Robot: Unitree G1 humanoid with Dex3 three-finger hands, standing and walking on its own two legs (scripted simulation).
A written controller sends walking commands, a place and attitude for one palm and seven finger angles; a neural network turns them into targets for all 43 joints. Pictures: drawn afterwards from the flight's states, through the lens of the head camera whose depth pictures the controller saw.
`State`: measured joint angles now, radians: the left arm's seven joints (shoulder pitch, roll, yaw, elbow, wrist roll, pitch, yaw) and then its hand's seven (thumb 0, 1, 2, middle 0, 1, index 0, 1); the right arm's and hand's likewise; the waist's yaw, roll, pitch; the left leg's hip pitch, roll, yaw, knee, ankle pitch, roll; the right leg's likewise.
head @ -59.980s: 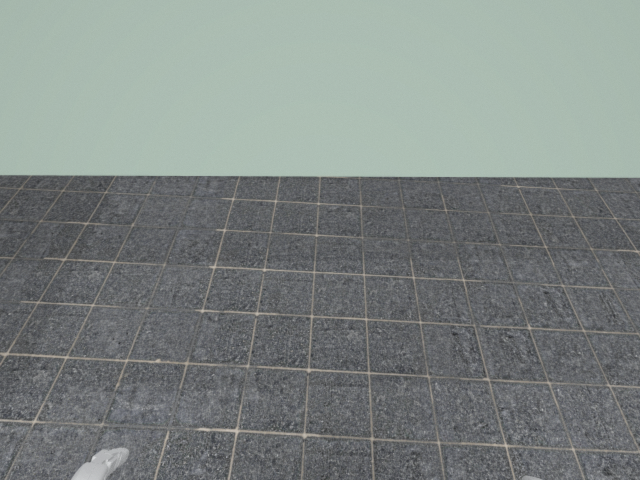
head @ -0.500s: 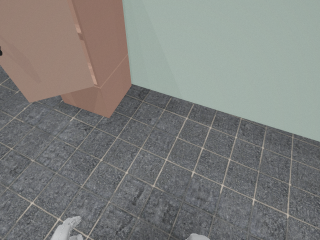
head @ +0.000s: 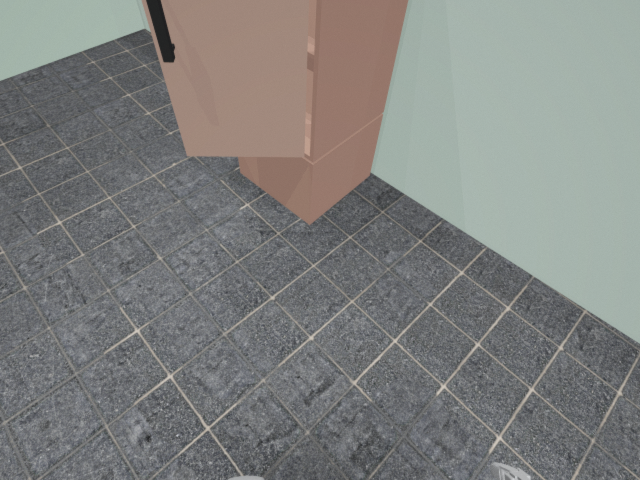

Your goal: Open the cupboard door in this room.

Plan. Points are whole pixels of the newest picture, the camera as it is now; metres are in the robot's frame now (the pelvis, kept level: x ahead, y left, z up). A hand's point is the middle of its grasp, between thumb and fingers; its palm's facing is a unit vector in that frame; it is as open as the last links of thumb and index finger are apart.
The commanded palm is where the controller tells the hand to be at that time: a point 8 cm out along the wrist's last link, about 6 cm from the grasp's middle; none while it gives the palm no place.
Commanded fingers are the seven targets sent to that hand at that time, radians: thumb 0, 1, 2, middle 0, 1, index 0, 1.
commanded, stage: turn to face it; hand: left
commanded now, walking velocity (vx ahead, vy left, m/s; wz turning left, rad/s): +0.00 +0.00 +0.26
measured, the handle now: (162, 22) +0.99 +0.44 +0.03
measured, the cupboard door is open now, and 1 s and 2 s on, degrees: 45 45 45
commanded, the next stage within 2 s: take the last steps up to it in 0.04 s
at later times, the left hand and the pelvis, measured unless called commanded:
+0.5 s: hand out of the picture +0.06 +0.19 -0.14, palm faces +0.18 -0.96 -0.22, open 7.4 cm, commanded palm none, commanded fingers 0.00 0.90 0.90 -0.20 -0.30 -0.20 -0.30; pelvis +0.03 +0.00 +0.01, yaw +8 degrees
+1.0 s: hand out of the picture +0.11 +0.29 -0.17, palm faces +0.23 -0.96 -0.17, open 7.4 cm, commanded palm none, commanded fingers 0.00 0.90 0.90 -0.20 -0.30 -0.20 -0.30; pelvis +0.17 +0.12 +0.01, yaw +9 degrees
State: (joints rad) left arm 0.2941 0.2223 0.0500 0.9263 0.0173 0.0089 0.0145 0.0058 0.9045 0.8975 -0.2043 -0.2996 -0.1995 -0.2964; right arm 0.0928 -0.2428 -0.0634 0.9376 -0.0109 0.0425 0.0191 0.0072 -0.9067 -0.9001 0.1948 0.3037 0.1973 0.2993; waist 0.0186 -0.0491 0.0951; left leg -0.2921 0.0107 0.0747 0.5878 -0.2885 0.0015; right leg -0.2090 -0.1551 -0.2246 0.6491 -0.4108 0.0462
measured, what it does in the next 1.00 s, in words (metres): walks ahead: right foot, then left foot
